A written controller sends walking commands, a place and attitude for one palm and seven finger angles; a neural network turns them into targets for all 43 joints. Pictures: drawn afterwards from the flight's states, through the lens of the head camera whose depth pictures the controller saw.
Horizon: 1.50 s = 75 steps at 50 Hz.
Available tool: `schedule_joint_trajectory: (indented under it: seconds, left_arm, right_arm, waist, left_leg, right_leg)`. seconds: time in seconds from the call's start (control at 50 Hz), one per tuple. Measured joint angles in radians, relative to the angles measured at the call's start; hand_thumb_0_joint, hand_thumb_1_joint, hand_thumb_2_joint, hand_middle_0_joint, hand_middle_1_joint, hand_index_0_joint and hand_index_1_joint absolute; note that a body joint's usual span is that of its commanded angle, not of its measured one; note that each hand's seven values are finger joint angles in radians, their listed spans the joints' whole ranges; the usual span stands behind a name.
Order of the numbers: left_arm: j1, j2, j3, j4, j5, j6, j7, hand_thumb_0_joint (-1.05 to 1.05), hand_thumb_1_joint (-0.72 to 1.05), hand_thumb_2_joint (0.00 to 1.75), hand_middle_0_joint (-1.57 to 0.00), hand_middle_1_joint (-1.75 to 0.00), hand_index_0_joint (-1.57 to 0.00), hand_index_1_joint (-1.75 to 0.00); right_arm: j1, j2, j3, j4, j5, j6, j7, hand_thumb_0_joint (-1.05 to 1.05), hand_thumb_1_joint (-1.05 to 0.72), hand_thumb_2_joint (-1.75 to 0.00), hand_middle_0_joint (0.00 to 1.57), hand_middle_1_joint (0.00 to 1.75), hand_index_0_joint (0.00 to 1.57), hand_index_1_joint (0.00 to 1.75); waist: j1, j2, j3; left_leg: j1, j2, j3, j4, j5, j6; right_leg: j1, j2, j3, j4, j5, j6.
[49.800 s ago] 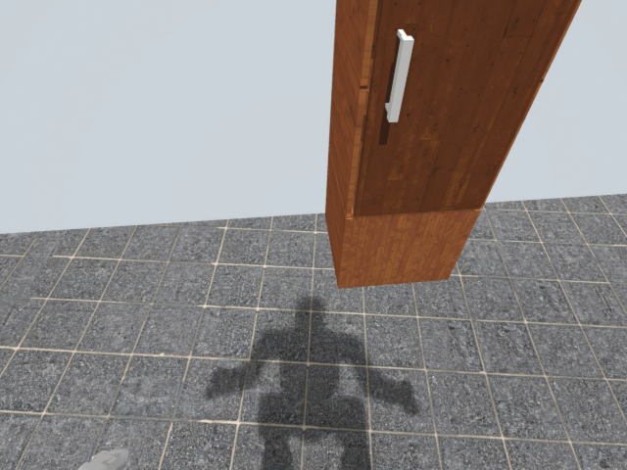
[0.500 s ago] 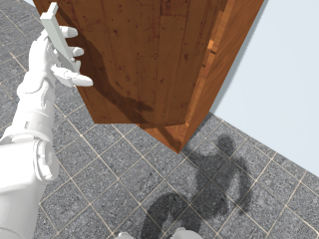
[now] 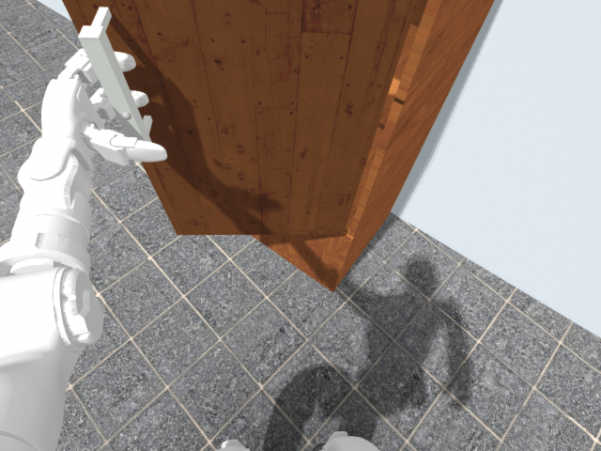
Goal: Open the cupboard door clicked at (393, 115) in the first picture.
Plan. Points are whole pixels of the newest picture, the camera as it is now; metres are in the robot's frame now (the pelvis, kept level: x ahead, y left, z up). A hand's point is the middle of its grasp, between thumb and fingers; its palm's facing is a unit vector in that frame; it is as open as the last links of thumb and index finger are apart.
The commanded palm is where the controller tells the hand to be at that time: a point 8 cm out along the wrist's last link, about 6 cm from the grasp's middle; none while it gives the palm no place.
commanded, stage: close the thumb around the handle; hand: left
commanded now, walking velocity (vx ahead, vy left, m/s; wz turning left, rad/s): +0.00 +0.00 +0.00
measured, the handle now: (125, 88) +0.57 +0.18 +0.13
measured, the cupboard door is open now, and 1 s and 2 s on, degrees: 38 44 80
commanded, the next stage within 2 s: pull the door open along its arc in 0.56 s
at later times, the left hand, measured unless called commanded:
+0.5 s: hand (137, 113) +0.53 +0.16 +0.12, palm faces -0.08 -1.00 -0.01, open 5.7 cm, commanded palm +0.50 +0.21 +0.12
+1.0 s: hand (141, 137) +0.48 +0.15 +0.12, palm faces -0.05 -1.00 -0.01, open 5.4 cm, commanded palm +0.43 +0.20 +0.12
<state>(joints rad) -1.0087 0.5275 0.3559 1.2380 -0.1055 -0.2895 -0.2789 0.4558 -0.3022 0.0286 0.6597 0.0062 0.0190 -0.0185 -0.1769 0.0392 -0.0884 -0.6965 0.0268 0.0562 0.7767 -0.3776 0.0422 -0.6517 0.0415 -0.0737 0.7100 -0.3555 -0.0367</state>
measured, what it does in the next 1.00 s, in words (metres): stands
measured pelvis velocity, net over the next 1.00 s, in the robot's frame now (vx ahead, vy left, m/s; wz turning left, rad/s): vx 0.01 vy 0.00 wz -0.02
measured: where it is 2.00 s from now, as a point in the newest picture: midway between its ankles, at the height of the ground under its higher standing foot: outside the picture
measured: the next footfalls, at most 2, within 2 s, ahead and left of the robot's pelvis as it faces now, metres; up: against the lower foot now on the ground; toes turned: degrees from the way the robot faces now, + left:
none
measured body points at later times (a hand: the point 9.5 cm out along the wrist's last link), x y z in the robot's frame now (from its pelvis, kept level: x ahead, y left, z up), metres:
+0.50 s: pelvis +0.01 +0.01 +0.00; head +0.11 +0.01 +0.44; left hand +0.52 +0.21 +0.13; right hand -0.02 -0.26 -0.12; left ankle -0.01 +0.09 -0.71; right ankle -0.02 -0.10 -0.71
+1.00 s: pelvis +0.01 +0.00 +0.01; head +0.08 -0.01 +0.45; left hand +0.48 +0.21 +0.13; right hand +0.01 -0.27 -0.11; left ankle -0.01 +0.09 -0.71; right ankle -0.02 -0.10 -0.71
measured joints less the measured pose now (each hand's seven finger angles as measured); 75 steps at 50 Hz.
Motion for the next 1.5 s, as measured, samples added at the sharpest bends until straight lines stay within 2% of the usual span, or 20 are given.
schedule_joint_trajectory:
  seconds: [0.14,0.42,0.54,0.7,0.84,0.96,1.1,1.12,1.2,1.26,1.34,1.42,1.5]
  left_arm:
    - [-0.019,0.002,-0.011,0.028,0.001,0.013,0.000,-0.01,-0.16,0.45,-0.32,-1.23,-0.33,-1.24]
    - [-0.031,-0.013,-0.011,0.012,0.002,0.006,0.016,0.00,0.58,0.76,-0.38,-1.31,-0.38,-1.32]
    - [-0.016,-0.044,-0.015,-0.002,0.009,0.014,0.027,0.00,0.75,0.84,-0.39,-1.34,-0.40,-1.34]
    - [0.013,-0.044,0.001,-0.021,0.017,0.009,0.061,0.00,0.77,0.84,-0.39,-1.35,-0.40,-1.35]
    - [0.060,-0.062,-0.001,-0.061,0.001,-0.001,0.052,0.01,0.78,0.82,-0.40,-1.35,-0.40,-1.35]
    - [0.203,-0.109,-0.013,-0.191,-0.036,0.010,0.037,0.01,0.78,0.80,-0.40,-1.35,-0.38,-1.35]
    - [0.455,-0.198,-0.068,-0.464,-0.097,0.053,0.026,0.01,0.76,0.77,-0.39,-1.35,-0.37,-1.35]
    - [0.490,-0.222,-0.074,-0.514,-0.105,0.069,0.042,0.01,0.75,0.76,-0.39,-1.35,-0.37,-1.35]
    - [0.612,-0.363,-0.102,-0.708,-0.122,0.116,0.225,0.02,0.71,0.74,-0.39,-1.35,-0.38,-1.35]
    - [0.677,-0.438,-0.144,-0.818,-0.078,0.152,0.363,0.01,0.70,0.73,-0.39,-1.35,-0.39,-1.35]
    - [0.727,-0.484,-0.222,-0.906,0.007,0.225,0.521,-0.01,0.69,0.73,-0.39,-1.35,-0.40,-1.35]
    - [0.763,-0.514,-0.273,-0.955,0.029,0.281,0.609,-0.01,0.69,0.73,-0.38,-1.34,-0.40,-1.35]
    - [0.829,-0.533,-0.316,-1.021,0.033,0.306,0.631,-0.01,0.70,0.74,-0.36,-1.33,-0.40,-1.35]
  right_arm:
    - [-0.014,0.004,0.006,0.001,0.001,-0.004,-0.003,0.01,-0.91,-0.90,0.20,0.30,0.20,0.30]
    - [-0.002,0.013,0.004,0.006,-0.009,-0.006,0.005,0.00,-0.91,-0.90,0.20,0.30,0.20,0.30]
    - [0.005,0.017,0.003,0.009,-0.011,0.005,0.012,0.01,-0.91,-0.90,0.20,0.30,0.20,0.30]
    - [0.002,0.020,-0.001,-0.004,-0.011,0.002,0.015,0.01,-0.91,-0.90,0.20,0.30,0.20,0.30]
    - [0.003,0.017,-0.008,0.001,-0.008,0.007,0.018,0.01,-0.91,-0.90,0.20,0.30,0.20,0.30]
    - [0.003,0.013,-0.017,-0.017,0.006,0.021,0.020,0.01,-0.91,-0.90,0.20,0.30,0.20,0.30]
    - [-0.040,0.019,-0.022,-0.059,0.029,0.023,0.023,0.01,-0.91,-0.90,0.20,0.30,0.20,0.30]
    - [-0.050,0.021,-0.025,-0.065,0.030,0.020,0.024,0.01,-0.91,-0.90,0.20,0.30,0.20,0.30]
    - [-0.113,0.034,-0.032,-0.074,0.028,0.001,0.036,0.01,-0.91,-0.90,0.20,0.30,0.20,0.30]
    - [-0.169,0.050,-0.029,-0.079,0.016,0.002,0.039,0.01,-0.91,-0.90,0.20,0.30,0.20,0.30]
    - [-0.233,0.073,-0.020,-0.085,-0.002,0.022,0.032,0.01,-0.91,-0.90,0.20,0.30,0.20,0.30]
    - [-0.274,0.093,-0.006,-0.081,-0.010,0.043,0.014,0.01,-0.91,-0.90,0.20,0.30,0.20,0.30]
    - [-0.280,0.105,0.002,-0.079,-0.015,0.055,-0.001,0.01,-0.91,-0.90,0.20,0.30,0.20,0.30]
  waist:
    - [-0.003,-0.001,0.000]
    - [-0.005,0.007,-0.008]
    - [-0.001,0.012,-0.014]
    - [-0.005,0.013,-0.014]
    - [0.010,0.013,-0.018]
    - [0.035,0.015,-0.037]
    - [0.077,0.013,-0.047]
    - [0.087,0.013,-0.047]
    - [0.122,0.015,-0.042]
    - [0.141,0.009,-0.035]
    - [0.158,0.009,-0.024]
    - [0.167,0.009,-0.012]
    - [0.174,0.008,-0.004]
  left_leg:
    - [-0.004,-0.004,-0.006,0.007,-0.003,0.004]
    - [-0.029,-0.008,-0.001,0.021,-0.014,0.009]
    - [-0.016,-0.007,0.002,0.018,-0.016,0.009]
    - [-0.004,-0.002,0.008,0.010,-0.013,0.004]
    - [0.015,0.000,0.011,-0.004,-0.010,-0.001]
    - [0.074,0.004,0.022,-0.037,-0.007,-0.005]
    - [0.179,0.002,0.034,-0.093,0.002,-0.009]
    - [0.191,0.002,0.036,-0.099,0.004,-0.010]
    - [0.233,-0.001,0.036,-0.121,0.014,-0.014]
    - [0.258,-0.007,0.032,-0.136,0.024,-0.016]
    - [0.292,-0.014,0.021,-0.155,0.038,-0.021]
    - [0.335,-0.015,0.008,-0.182,0.052,-0.029]
    - [0.378,-0.014,-0.001,-0.207,0.061,-0.037]
  right_leg:
    - [0.001,-0.003,-0.006,0.002,-0.003,0.003]
    - [-0.025,-0.008,0.000,0.016,-0.012,0.011]
    - [-0.014,-0.007,0.003,0.014,-0.014,0.011]
    - [-0.008,-0.002,0.011,0.013,-0.011,0.007]
    - [0.007,0.002,0.014,0.005,-0.009,0.001]
    - [0.057,0.007,0.027,-0.021,-0.007,-0.003]
    - [0.150,0.009,0.042,-0.061,-0.001,-0.005]
    - [0.162,0.010,0.044,-0.067,0.001,-0.006]
    - [0.201,0.007,0.045,-0.083,0.007,-0.006]
    - [0.223,0.002,0.041,-0.085,0.008,-0.009]
    - [0.256,-0.004,0.030,-0.092,0.010,-0.014]
    - [0.302,-0.004,0.018,-0.116,0.017,-0.020]
    - [0.347,0.000,0.010,-0.141,0.022,-0.027]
